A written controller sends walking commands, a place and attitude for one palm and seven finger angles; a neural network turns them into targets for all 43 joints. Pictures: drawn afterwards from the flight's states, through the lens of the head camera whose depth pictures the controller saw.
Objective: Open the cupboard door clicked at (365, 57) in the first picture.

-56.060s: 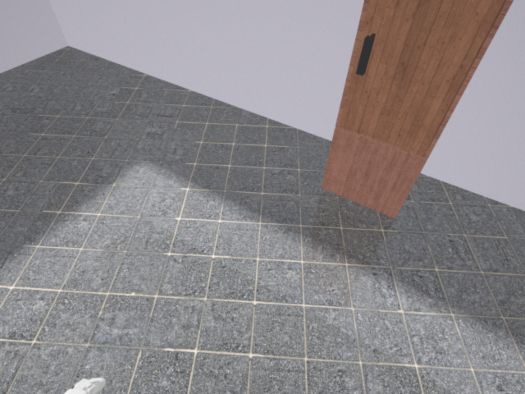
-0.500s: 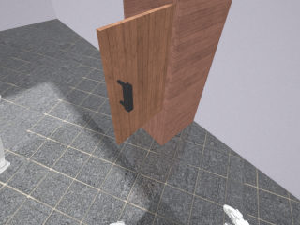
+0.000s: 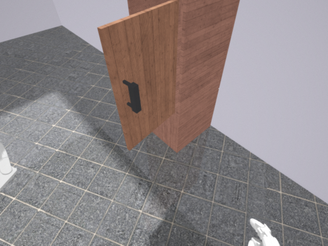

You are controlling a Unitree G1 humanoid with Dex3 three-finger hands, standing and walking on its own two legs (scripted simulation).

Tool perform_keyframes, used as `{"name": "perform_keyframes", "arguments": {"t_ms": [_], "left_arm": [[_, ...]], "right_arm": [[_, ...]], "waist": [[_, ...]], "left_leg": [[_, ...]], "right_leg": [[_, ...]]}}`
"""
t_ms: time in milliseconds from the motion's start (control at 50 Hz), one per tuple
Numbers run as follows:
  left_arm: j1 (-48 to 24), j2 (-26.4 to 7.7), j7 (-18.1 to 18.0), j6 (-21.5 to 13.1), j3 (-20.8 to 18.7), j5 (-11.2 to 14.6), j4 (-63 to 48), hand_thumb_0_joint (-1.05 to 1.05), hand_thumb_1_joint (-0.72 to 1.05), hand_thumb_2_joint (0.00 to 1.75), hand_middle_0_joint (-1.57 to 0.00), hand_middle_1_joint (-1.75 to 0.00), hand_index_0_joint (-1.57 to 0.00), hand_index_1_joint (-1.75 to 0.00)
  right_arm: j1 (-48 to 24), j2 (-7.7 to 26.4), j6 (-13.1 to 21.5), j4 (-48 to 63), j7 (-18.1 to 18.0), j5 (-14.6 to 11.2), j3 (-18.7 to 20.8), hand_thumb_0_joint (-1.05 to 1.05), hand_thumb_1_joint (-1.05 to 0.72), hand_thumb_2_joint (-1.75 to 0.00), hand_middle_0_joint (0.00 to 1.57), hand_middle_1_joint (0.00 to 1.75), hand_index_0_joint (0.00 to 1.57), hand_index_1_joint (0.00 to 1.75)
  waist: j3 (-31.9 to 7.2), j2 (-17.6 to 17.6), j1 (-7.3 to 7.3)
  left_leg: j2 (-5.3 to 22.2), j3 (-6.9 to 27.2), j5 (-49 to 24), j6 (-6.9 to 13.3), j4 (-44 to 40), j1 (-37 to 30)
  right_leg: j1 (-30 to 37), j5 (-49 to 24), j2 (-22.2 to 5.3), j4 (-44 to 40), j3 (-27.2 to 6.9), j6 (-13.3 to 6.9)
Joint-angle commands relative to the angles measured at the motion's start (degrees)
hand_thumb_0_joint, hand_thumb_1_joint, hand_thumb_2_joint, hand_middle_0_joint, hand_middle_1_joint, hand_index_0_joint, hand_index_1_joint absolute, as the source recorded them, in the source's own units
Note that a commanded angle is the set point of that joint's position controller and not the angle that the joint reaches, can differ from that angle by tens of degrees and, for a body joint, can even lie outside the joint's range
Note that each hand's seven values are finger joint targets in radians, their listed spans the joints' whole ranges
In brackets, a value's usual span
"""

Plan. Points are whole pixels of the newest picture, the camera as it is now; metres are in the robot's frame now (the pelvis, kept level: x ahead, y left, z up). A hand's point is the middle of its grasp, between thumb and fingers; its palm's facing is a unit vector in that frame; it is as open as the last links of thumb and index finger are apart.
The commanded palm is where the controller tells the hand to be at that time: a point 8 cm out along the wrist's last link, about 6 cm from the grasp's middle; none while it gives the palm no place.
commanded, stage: stop stepping back and stand still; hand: left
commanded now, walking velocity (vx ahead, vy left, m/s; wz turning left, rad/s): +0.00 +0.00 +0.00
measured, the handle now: (131, 96) +0.63 +0.17 +0.00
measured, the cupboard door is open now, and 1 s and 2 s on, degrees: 97 97 97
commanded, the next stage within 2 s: let the arm hang, fingers relaxed in 0.60 s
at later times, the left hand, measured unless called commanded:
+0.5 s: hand (1, 191) +0.17 +0.29 +0.16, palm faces +0.42 -0.78 -0.46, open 7.4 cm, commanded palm +0.11 +0.32 +0.18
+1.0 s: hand out of the picture +0.03 +0.20 -0.17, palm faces +0.02 -0.99 -0.17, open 7.4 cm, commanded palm none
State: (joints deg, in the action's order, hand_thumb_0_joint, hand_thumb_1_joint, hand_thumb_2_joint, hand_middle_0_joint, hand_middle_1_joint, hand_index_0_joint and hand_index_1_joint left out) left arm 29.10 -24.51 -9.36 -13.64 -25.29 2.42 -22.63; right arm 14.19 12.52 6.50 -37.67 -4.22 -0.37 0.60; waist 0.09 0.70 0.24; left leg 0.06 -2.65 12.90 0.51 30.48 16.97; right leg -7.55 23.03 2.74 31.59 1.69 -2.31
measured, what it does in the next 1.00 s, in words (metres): stands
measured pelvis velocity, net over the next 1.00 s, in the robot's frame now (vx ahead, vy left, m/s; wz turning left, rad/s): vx -0.03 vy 0.02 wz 0.05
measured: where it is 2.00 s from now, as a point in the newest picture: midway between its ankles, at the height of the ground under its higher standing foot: outside the picture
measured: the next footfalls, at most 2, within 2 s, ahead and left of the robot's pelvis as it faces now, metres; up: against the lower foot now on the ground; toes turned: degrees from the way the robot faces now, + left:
none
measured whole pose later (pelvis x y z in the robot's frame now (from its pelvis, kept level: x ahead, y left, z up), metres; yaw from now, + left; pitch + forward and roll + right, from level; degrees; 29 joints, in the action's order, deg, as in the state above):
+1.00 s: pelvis -0.03 +0.02 +0.00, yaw +3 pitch -1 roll -1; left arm 16.9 -11.2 -0.1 3.8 0.6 -1.1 46.3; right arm 11.3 14.8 -0.8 -52.6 0.2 1.8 -0.4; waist 2.8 -1.1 -1.6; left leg -1.2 -0.1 10.5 2.0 33.1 21.3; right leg -10.0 21.4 1.9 32.5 4.7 -2.8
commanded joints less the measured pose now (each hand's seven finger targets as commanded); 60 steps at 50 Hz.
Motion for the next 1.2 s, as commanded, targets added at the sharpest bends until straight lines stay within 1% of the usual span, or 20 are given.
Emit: {"name": "perform_keyframes", "arguments": {"t_ms": [0, 80, 140, 220, 280, 400, 520, 660, 680, 700, 720, 740, 780, 820, 860, 900, 940, 1000, 1080, 1180], "left_arm": [[-1.0, -8.0, 0.4, -1.1, -3.1, -0.5, -10.9, 0.0, 0.9, 0.9, -0.2, -0.3, -0.2, -0.3], [-0.3, -9.3, 0.1, -1.0, -4.0, -0.1, -16.0, 0.0, 0.9, 0.9, -0.2, -0.3, -0.2, -0.3], [0.0, -11.1, -0.6, -1.1, -6.2, 0.2, -18.8, 0.0, 0.9, 0.9, -0.2, -0.3, -0.2, -0.3], [-0.6, -10.7, -0.7, -1.1, -6.3, 0.3, -17.3, 0.0, 0.9, 0.9, -0.2, -0.3, -0.2, -0.3], [-2.2, -8.8, -0.5, -0.9, -4.5, 0.1, -13.6, 0.0, 0.9, 0.9, -0.2, -0.3, -0.2, -0.3], [-0.4, -7.2, -0.1, 0.1, -2.4, 0.1, -12.6, 0.0, 0.9, 0.9, -0.2, -0.3, -0.2, -0.3], [1.3, -10.5, -0.5, 0.3, -5.5, 0.3, -17.4, 0.0, 0.9, 0.9, -0.2, -0.3, -0.2, -0.3], [2.7, -9.5, -0.7, 0.2, -5.3, 0.6, -16.6, 0.0, 0.9, 0.9, -0.2, -0.3, -0.2, -0.3], [-2.5, 2.4, 7.8, 8.4, 18.9, -4.5, 29.5, 0.0, 0.9, 0.9, -0.2, -0.3, -0.2, -0.3], [-2.7, 2.5, 8.8, 12.5, 17.8, -3.9, 31.5, 0.0, 0.9, 0.9, -0.2, -0.3, -0.2, -0.3], [-2.9, 3.1, 9.0, 13.5, 18.3, -3.8, 30.7, 0.0, 0.9, 0.9, -0.2, -0.3, -0.2, -0.3], [-4.5, 3.3, 9.0, 13.4, 18.6, -3.8, 32.7, 0.0, 0.9, 0.9, -0.2, -0.3, -0.2, -0.3], [-7.2, 2.0, 9.0, 13.2, 18.9, -4.2, 38.5, 0.0, 0.9, 0.9, -0.2, -0.3, -0.2, -0.3], [-10.8, 0.8, 9.1, 13.0, 19.5, -4.4, 45.2, 0.0, 0.9, 0.9, -0.2, -0.3, -0.2, -0.3], [-14.2, 0.5, 8.9, 13.2, 20.4, -4.1, 51.9, 0.0, 0.9, 0.9, -0.2, -0.3, -0.2, -0.3], [-16.3, 1.3, 8.5, 13.7, 21.7, -3.7, 57.5, 0.0, 0.9, 0.9, -0.2, -0.3, -0.2, -0.3], [-15.6, 2.5, 8.2, 13.9, 22.6, -3.4, 63.0, 0.0, 0.9, 0.9, -0.2, -0.3, -0.2, -0.3], [-11.2, 3.6, 8.1, 13.9, 23.0, -3.0, 71.0, 0.0, 0.9, 0.9, -0.2, -0.3, -0.2, -0.3], [-8.8, 4.6, 8.1, 13.4, 22.9, -2.7, 78.4, 0.0, 0.9, 0.9, -0.2, -0.3, -0.2, -0.3], [-9.2, 6.0, 8.0, 13.0, 23.4, -2.8, 83.3, 0.0, 0.9, 0.9, -0.2, -0.3, -0.2, -0.3]], "right_arm": [[-5.4, 6.7, 2.7, 9.6, -0.4, -0.3, 1.6, 0.0, -0.9, -0.9, 0.2, 0.3, 0.2, 0.3], [-6.9, 5.9, 2.7, 10.5, 0.0, -0.2, 1.5, 0.0, -0.9, -0.9, 0.2, 0.3, 0.2, 0.3], [-7.1, 5.4, 2.4, 10.7, -0.2, 0.0, 1.4, 0.0, -0.9, -0.9, 0.2, 0.3, 0.2, 0.3], [-7.3, 5.8, 2.2, 10.9, -1.1, 0.5, 1.1, 0.0, -0.9, -0.9, 0.2, 0.3, 0.2, 0.3], [-6.6, 5.9, 2.4, 10.6, -1.3, 0.4, 0.8, 0.0, -0.9, -0.9, 0.2, 0.3, 0.2, 0.3], [-6.7, 6.5, 3.1, 10.8, -1.1, 0.2, 0.9, 0.0, -0.9, -0.9, 0.2, 0.3, 0.2, 0.3], [-7.5, 6.5, 3.0, 11.3, -1.0, 0.6, 0.9, 0.0, -0.9, -0.9, 0.2, 0.3, 0.2, 0.3], [-6.8, 6.0, 2.8, 10.8, -1.2, 0.6, 0.6, 0.0, -0.9, -0.9, 0.2, 0.3, 0.2, 0.3], [-9.2, 16.6, 4.7, -3.9, 4.1, 0.1, 3.5, 0.0, -0.9, -0.9, 0.2, 0.3, 0.2, 0.3], [-4.1, 13.4, 0.8, -4.1, 4.0, -0.3, 3.7, 0.0, -0.9, -0.9, 0.2, 0.3, 0.2, 0.3], [-3.3, 13.0, 0.1, -3.1, 3.8, -0.2, 3.7, 0.0, -0.9, -0.9, 0.2, 0.3, 0.2, 0.3], [-3.1, 13.4, -0.6, -3.7, 3.8, 0.3, 3.4, 0.0, -0.9, -0.9, 0.2, 0.3, 0.2, 0.3], [-4.6, 13.7, -2.1, -3.9, 3.7, 0.9, 2.4, 0.0, -0.9, -0.9, 0.2, 0.3, 0.2, 0.3], [-6.1, 13.3, -3.1, -4.9, 3.8, 1.3, 2.1, 0.0, -0.9, -0.9, 0.2, 0.3, 0.2, 0.3], [-6.2, 12.1, -4.6, -7.1, 3.9, 1.6, 1.7, 0.0, -0.9, -0.9, 0.2, 0.3, 0.2, 0.3], [-5.3, 10.2, -6.0, -9.2, 4.0, 1.9, 1.2, 0.0, -0.9, -0.9, 0.2, 0.3, 0.2, 0.3], [-4.3, 8.6, -6.7, -11.3, 3.9, 2.0, 0.6, 0.0, -0.9, -0.9, 0.2, 0.3, 0.2, 0.3], [-4.2, 8.1, -6.7, -14.2, 3.3, 1.9, 0.1, 0.0, -0.9, -0.9, 0.2, 0.3, 0.2, 0.3], [-1.9, 7.1, -6.7, -17.8, 2.6, 1.5, 0.3, 0.0, -0.9, -0.9, 0.2, 0.3, 0.2, 0.3], [0.8, 7.3, -6.9, -21.1, 2.0, 1.1, 1.0, 0.0, -0.9, -0.9, 0.2, 0.3, 0.2, 0.3]], "waist": [[-4.8, 1.1, -0.5], [-4.2, -3.9, -0.52], [-3.1, -0.6, -0.38], [-1.0, 7.3, -0.57], [0.1, 6.2, -0.66], [-2.8, 3.2, -0.43], [-4.9, 3.6, -0.23], [-5.7, 6.1, -0.28], [-1.2, 5.2, -2.28], [-5.5, 3.5, -1.57], [-5.5, 2.2, -1.49], [-6.7, 0.8, -1.06], [-5.1, -6.6, -0.19], [-3.6, -13.2, -0.05], [-1.1, -12.4, -0.99], [1.1, -6.5, -1.84], [1.4, 1.9, -1.89], [1.4, 12.1, 0.04], [-1.5, 12.0, 0.19], [0.6, 1.5, -0.82]], "left_leg": [[8.6, 9.0, -23.5, 3.9, -4.2, -6.6], [3.1, 3.9, -7.1, 1.2, 0.3, -3.7], [2.1, 3.7, -2.7, 0.4, -0.2, -3.0], [4.8, 6.5, -4.3, 0.9, -6.1, -7.3], [6.1, 8.7, -1.1, 1.4, -9.6, -5.2], [6.1, 8.8, 0.2, 1.3, -12.0, -5.3], [5.0, 7.9, -1.0, 0.5, -11.1, -4.9], [5.9, 8.3, -6.9, 0.6, -10.8, -6.7], [7.4, 10.1, -19.4, 2.3, -0.2, 0.1], [7.0, 8.2, -22.7, 1.9, 0.3, -4.6], [7.3, 7.9, -25.1, 2.0, 1.2, -6.4], [8.7, 10.6, -21.4, 3.5, 0.1, -3.3], [8.9, 13.7, -16.8, 5.4, -2.8, 1.4], [6.8, 12.5, -10.8, 4.3, -2.3, 2.0], [3.7, 9.5, -7.2, 2.8, 0.5, -0.9], [2.4, 7.8, -5.6, 1.8, 1.6, -3.7], [3.6, 9.5, -6.4, 2.0, -1.6, -4.5], [5.5, 13.5, -1.9, 3.1, -9.4, 0.5], [5.3, 12.6, -2.6, 2.7, -9.3, -1.7], [5.6, 11.3, -4.2, 2.6, -8.8, -5.6]], "right_leg": [[-3.2, -19.9, -3.9, -6.9, -4.0, 4.2], [-4.2, -19.1, -9.5, -13.7, -10.8, 2.0], [-5.2, -13.4, -11.5, -15.3, -12.1, -0.4], [-9.1, -7.5, -6.6, -14.4, -7.7, 1.1], [-7.1, -7.1, -4.2, -13.8, -5.8, 1.9], [-3.8, -8.0, -3.7, -13.6, -4.0, 2.2], [-2.4, -7.9, -4.5, -14.2, -3.7, 1.6], [-2.6, -11.0, -4.0, -12.9, -2.9, 1.9], [-8.4, -18.9, -7.9, -4.0, -0.5, 0.5], [-8.0, -16.3, -7.7, -4.7, -3.0, 0.2], [-9.2, -15.3, -7.1, -4.4, -2.6, 0.4], [-8.5, -10.1, -6.4, -2.2, -2.1, -0.1], [-4.6, -8.2, -5.4, -1.3, -2.4, -0.4], [-5.1, -8.7, -7.7, -5.7, -5.2, -1.7], [-9.3, -7.2, -10.8, -9.1, -7.7, -3.8], [-12.5, -4.4, -11.9, -10.9, -8.1, -4.8], [-11.6, -2.5, -10.2, -10.3, -7.0, -3.9], [-3.5, -4.2, -7.2, -8.8, -5.2, -1.8], [0.4, -7.3, -7.9, -11.2, -5.1, -2.3], [-2.4, -7.2, -8.4, -14.4, -4.5, -2.4]]}}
